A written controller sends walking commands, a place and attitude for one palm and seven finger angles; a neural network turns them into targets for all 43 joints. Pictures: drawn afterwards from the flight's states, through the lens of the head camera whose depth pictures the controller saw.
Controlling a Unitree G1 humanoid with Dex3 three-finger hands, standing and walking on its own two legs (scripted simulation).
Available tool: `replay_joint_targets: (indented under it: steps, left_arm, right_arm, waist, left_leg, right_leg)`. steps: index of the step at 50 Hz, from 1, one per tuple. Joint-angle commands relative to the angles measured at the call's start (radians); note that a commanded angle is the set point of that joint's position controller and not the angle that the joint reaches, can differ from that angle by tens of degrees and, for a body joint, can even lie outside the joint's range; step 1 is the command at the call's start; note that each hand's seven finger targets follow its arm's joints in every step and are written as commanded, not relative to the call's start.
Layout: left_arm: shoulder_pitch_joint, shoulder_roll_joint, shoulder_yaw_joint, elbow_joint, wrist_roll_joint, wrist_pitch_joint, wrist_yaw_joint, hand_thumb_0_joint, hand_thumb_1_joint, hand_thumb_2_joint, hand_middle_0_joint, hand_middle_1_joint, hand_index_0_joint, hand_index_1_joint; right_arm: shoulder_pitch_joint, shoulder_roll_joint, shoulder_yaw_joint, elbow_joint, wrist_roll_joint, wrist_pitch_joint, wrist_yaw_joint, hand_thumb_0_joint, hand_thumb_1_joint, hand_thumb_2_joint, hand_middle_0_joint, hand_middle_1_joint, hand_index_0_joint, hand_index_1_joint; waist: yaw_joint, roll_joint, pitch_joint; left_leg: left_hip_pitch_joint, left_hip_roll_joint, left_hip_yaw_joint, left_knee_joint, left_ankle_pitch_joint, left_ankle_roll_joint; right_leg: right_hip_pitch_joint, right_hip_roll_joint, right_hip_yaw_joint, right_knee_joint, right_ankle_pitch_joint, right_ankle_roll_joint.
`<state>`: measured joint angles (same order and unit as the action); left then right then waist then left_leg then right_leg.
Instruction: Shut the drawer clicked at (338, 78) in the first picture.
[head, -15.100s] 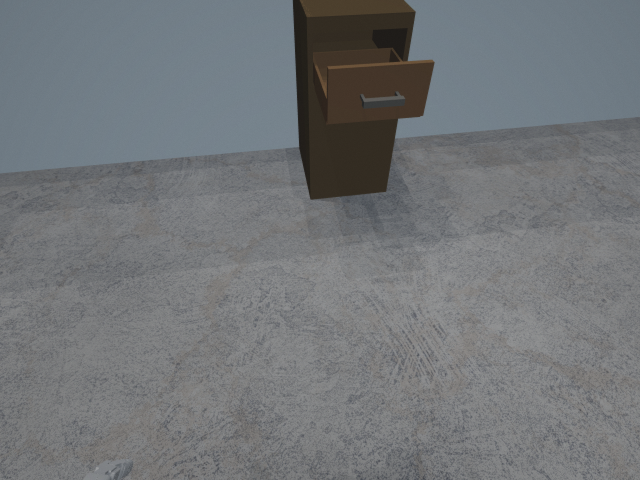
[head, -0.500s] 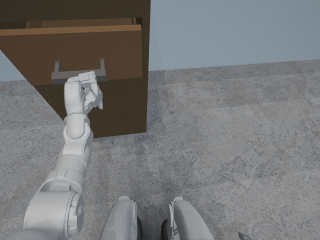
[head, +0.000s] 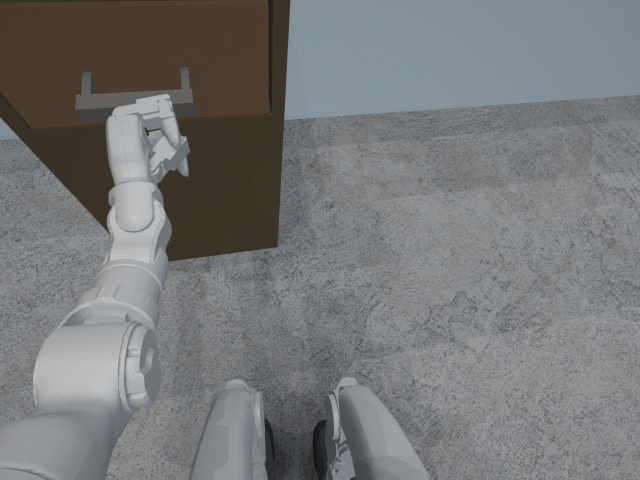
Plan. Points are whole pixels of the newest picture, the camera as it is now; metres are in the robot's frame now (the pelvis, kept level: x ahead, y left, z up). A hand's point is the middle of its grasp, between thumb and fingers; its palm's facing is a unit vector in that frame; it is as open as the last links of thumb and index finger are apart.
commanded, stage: push the drawer shut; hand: left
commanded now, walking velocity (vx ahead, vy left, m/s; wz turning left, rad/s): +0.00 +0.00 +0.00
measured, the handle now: (138, 91) +0.59 +0.19 +0.03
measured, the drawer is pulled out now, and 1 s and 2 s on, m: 0.00 0.00 0.00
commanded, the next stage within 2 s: pull the fist back off the drawer in 0.04 s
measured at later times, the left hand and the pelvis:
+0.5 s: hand (186, 142) +0.51 +0.13 +0.03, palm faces +0.15 -0.99 -0.04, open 3.2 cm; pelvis -0.02 +0.00 -0.01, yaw +0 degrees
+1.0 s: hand (180, 166) +0.48 +0.13 +0.04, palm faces +0.14 -0.99 -0.03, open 3.3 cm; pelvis +0.03 +0.00 +0.02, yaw +0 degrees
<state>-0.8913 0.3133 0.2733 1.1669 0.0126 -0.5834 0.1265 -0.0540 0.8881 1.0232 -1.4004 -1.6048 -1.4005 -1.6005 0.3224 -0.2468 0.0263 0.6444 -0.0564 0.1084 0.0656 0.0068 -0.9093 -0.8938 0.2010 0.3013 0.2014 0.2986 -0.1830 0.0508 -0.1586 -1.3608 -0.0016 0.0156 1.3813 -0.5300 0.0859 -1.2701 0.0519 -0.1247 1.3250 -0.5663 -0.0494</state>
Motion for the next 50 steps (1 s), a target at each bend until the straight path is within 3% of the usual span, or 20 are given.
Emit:
replay_joint_targets:
  steps: [1,6,10,11,14,16,18,20,23,25,29,31,33,36,39,43,45,46,47,50]
  left_arm:
    - [-0.694,0.189,-0.014,-0.221,0.025,-0.06,0.03,0.0,0.9,0.9,-1.4,-1.6,-1.4,-1.6]
    - [-0.775,0.206,-0.036,-0.183,0.045,-0.053,0.048,0.0,0.9,0.9,-1.4,-1.6,-1.4,-1.6]
    - [-0.77,0.231,-0.016,-0.17,0.045,-0.042,0.053,0.0,0.9,0.9,-1.4,-1.6,-1.4,-1.6]
    - [-0.756,0.255,0.002,-0.174,0.048,-0.042,0.052,0.0,0.9,0.9,-1.4,-1.6,-1.4,-1.6]
    - [-0.715,0.242,0.0,-0.142,0.036,-0.021,0.044,0.0,0.9,0.9,-1.4,-1.6,-1.4,-1.6]
    - [-0.696,0.244,0.01,-0.149,0.03,-0.02,0.039,0.0,0.9,0.9,-1.4,-1.6,-1.4,-1.6]
    - [-0.657,0.226,-0.001,-0.158,0.022,-0.02,0.029,0.0,0.9,0.9,-1.4,-1.6,-1.4,-1.6]
    - [-0.635,0.18,-0.025,-0.16,0.012,-0.02,0.022,0.0,0.9,0.9,-1.4,-1.6,-1.4,-1.6]
    - [-0.54,0.199,0.007,-0.182,-0.002,-0.023,0.015,0.0,0.9,0.9,-1.4,-1.6,-1.4,-1.6]
    - [-0.509,0.153,-0.014,-0.201,-0.012,-0.027,0.006,0.0,0.9,0.9,-1.4,-1.6,-1.4,-1.6]
    - [-0.363,0.151,0.009,-0.235,-0.028,-0.024,-0.001,0.0,0.9,0.9,-1.4,-1.6,-1.4,-1.6]
    - [-0.313,0.107,-0.006,-0.292,-0.04,-0.029,0.0,0.0,0.9,0.9,-1.4,-1.6,-1.4,-1.6]
    - [-0.209,0.114,0.012,-0.354,-0.049,-0.031,0.005,0.0,0.9,0.9,-1.4,-1.6,-1.4,-1.6]
    - [-0.118,0.04,-0.032,-0.429,-0.058,-0.031,0.017,0.0,0.9,0.9,-1.4,-1.6,-1.4,-1.6]
    - [-0.096,0.065,-0.024,-0.476,-0.052,-0.036,0.027,0.0,0.9,0.9,-1.4,-1.6,-1.4,-1.6]
    - [-0.101,0.068,-0.03,-0.536,-0.048,-0.072,0.029,0.0,0.9,0.9,-1.4,-1.6,-1.4,-1.6]
    - [-0.113,0.01,-0.096,-0.582,-0.049,-0.086,0.016,0.0,0.9,0.9,-1.4,-1.6,-1.4,-1.6]
    - [-0.096,-0.023,-0.123,-0.56,-0.048,-0.081,0.008,0.0,0.9,0.9,-1.4,-1.6,-1.4,-1.6]
    - [-0.069,-0.005,-0.107,-0.535,-0.051,-0.073,0.001,0.0,0.9,0.9,-1.4,-1.6,-1.4,-1.6]
    - [0.095,0.022,-0.095,-0.709,-0.084,-0.023,-0.025,0.0,0.9,0.9,-1.4,-1.6,-1.4,-1.6]
  right_arm:
    - [0.191,-0.202,-0.066,-0.018,-0.01,-0.023,-0.016,0.0,-0.9,-0.9,0.2,0.3,0.2,0.3]
    - [0.195,-0.211,-0.057,-0.01,-0.012,-0.04,-0.02,0.0,-0.9,-0.9,0.2,0.3,0.2,0.3]
    - [0.196,-0.216,-0.051,-0.016,-0.013,-0.054,-0.019,0.0,-0.9,-0.9,0.2,0.3,0.2,0.3]
    - [0.192,-0.219,-0.05,-0.02,-0.012,-0.054,-0.019,0.0,-0.9,-0.9,0.2,0.3,0.2,0.3]
    - [0.186,-0.217,-0.047,-0.027,-0.009,-0.055,-0.016,0.0,-0.9,-0.9,0.2,0.3,0.2,0.3]
    - [0.184,-0.217,-0.046,-0.034,-0.006,-0.058,-0.015,0.0,-0.9,-0.9,0.2,0.3,0.2,0.3]
    - [0.175,-0.216,-0.047,-0.041,-0.003,-0.059,-0.013,0.0,-0.9,-0.9,0.2,0.3,0.2,0.3]
    - [0.175,-0.214,-0.05,-0.042,-0.002,-0.063,-0.009,0.0,-0.9,-0.9,0.2,0.3,0.2,0.3]
    - [0.172,-0.211,-0.053,-0.052,0.002,-0.058,-0.007,0.0,-0.9,-0.9,0.2,0.3,0.2,0.3]
    - [0.172,-0.204,-0.057,-0.055,0.003,-0.058,-0.002,0.0,-0.9,-0.9,0.2,0.3,0.2,0.3]
    - [0.168,-0.196,-0.064,-0.07,0.011,-0.039,0.001,0.0,-0.9,-0.9,0.2,0.3,0.2,0.3]
    - [0.162,-0.188,-0.068,-0.082,0.013,-0.031,0.007,0.0,-0.9,-0.9,0.2,0.3,0.2,0.3]
    - [0.149,-0.182,-0.072,-0.1,0.017,-0.019,0.009,0.0,-0.9,-0.9,0.2,0.3,0.2,0.3]
    - [0.128,-0.167,-0.078,-0.111,0.024,-0.009,0.014,0.0,-0.9,-0.9,0.2,0.3,0.2,0.3]
    - [0.118,-0.164,-0.082,-0.109,0.027,-0.004,0.008,0.0,-0.9,-0.9,0.2,0.3,0.2,0.3]
    - [0.101,-0.155,-0.085,-0.098,0.022,-0.012,-0.004,0.0,-0.9,-0.9,0.2,0.3,0.2,0.3]
    - [0.094,-0.15,-0.087,-0.097,0.02,-0.017,-0.004,0.0,-0.9,-0.9,0.2,0.3,0.2,0.3]
    - [0.09,-0.149,-0.09,-0.088,0.021,-0.015,-0.001,0.0,-0.9,-0.9,0.2,0.3,0.2,0.3]
    - [0.088,-0.157,-0.092,-0.084,0.022,-0.012,-0.002,0.0,-0.9,-0.9,0.2,0.3,0.2,0.3]
    - [0.074,-0.163,-0.098,-0.145,0.04,-0.002,-0.004,0.0,-0.9,-0.9,0.2,0.3,0.2,0.3]
  waist:
    - [-0.115,0.147,-0.505]
    - [-0.149,0.17,-0.497]
    - [-0.135,0.195,-0.527]
    - [-0.117,0.206,-0.544]
    - [-0.117,0.161,-0.509]
    - [-0.102,0.164,-0.51]
    - [-0.088,0.168,-0.508]
    - [-0.094,0.162,-0.492]
    - [-0.055,0.141,-0.51]
    - [-0.058,0.126,-0.521]
    - [-0.016,0.068,-0.519]
    - [-0.002,0.083,-0.546]
    - [0.029,0.068,-0.57]
    - [0.027,0.032,-0.541]
    - [0.019,-0.021,-0.489]
    - [0.026,0.024,-0.512]
    - [0.021,0.091,-0.543]
    - [0.019,0.095,-0.528]
    - [0.022,0.081,-0.516]
    - [0.094,0.126,-0.673]
  left_leg:
    - [0.562,0.044,-0.213,-0.169,0.185,-0.056]
    - [0.535,0.042,-0.231,-0.177,0.073,-0.051]
    - [0.529,0.038,-0.236,-0.188,0.024,-0.05]
    - [0.524,0.037,-0.229,-0.184,0.035,-0.052]
    - [0.464,0.033,-0.211,-0.184,-0.003,-0.044]
    - [0.452,0.03,-0.201,-0.188,-0.011,-0.044]
    - [0.455,0.032,-0.204,-0.197,-0.021,-0.046]
    - [0.47,0.036,-0.217,-0.207,-0.035,-0.046]
    - [0.457,0.03,-0.183,-0.201,0.027,-0.048]
    - [0.479,0.031,-0.179,-0.199,0.065,-0.047]
    - [0.459,0.027,-0.137,-0.195,0.151,-0.046]
    - [0.507,0.028,-0.134,-0.199,0.219,-0.05]
    - [0.516,0.025,-0.114,-0.204,0.274,-0.053]
    - [0.524,0.026,-0.099,-0.204,0.322,-0.052]
    - [0.47,0.02,-0.081,-0.197,0.316,-0.046]
    - [0.512,0.017,-0.078,-0.178,0.382,-0.052]
    - [0.597,0.023,-0.092,-0.176,0.453,-0.061]
    - [0.628,0.027,-0.101,-0.176,0.473,-0.066]
    - [0.627,0.03,-0.107,-0.177,0.47,-0.069]
    - [0.767,0.03,-0.103,-0.228,0.605,-0.075]
  right_leg:
    - [-0.016,0.001,0.086,-0.159,0.153,0.024]
    - [-0.058,0.001,0.088,-0.162,0.099,0.025]
    - [-0.044,-0.002,0.088,-0.158,0.077,0.02]
    - [-0.031,-0.003,0.092,-0.158,0.081,0.018]
    - [0.003,0.0,0.1,-0.178,0.053,0.02]
    - [0.018,0.0,0.102,-0.181,0.042,0.019]
    - [0.021,-0.001,0.104,-0.182,0.037,0.016]
    - [0.003,-0.002,0.101,-0.183,0.035,0.018]
    - [0.061,0.001,0.106,-0.19,0.053,0.014]
    - [0.068,0.001,0.101,-0.189,0.074,0.015]
    - [0.154,0.004,0.107,-0.204,0.119,0.016]
    - [0.164,0.005,0.102,-0.198,0.169,0.016]
    - [0.229,0.006,0.108,-0.203,0.221,0.015]
    - [0.254,0.006,0.108,-0.209,0.287,0.021]
    - [0.307,0.004,0.123,-0.218,0.327,0.028]
    - [0.305,0.001,0.129,-0.195,0.394,0.027]
    - [0.263,-0.002,0.117,-0.177,0.427,0.022]
    - [0.232,0.0,0.106,-0.179,0.42,0.021]
    - [0.222,0.0,0.102,-0.179,0.407,0.02]
    - [0.356,0.0,0.102,-0.207,0.497,0.015]
